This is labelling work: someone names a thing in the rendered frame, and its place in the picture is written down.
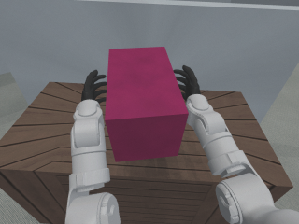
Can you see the robot left hand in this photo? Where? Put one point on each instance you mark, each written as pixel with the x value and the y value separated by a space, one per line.
pixel 89 92

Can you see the robot right hand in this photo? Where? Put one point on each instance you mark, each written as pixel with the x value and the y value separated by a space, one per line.
pixel 191 86

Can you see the robot left upper arm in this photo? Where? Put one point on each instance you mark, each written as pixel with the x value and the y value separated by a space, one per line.
pixel 98 208

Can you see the pedestal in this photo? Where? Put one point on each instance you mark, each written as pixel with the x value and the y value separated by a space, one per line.
pixel 36 162

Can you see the left robot forearm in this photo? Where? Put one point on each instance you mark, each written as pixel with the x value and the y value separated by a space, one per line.
pixel 88 151

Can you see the carton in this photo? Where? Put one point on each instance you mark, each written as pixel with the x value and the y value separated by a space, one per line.
pixel 145 111

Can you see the right robot forearm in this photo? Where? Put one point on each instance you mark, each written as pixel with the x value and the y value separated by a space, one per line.
pixel 224 157

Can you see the robot right upper arm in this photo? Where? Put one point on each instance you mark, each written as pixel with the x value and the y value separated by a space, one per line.
pixel 244 199

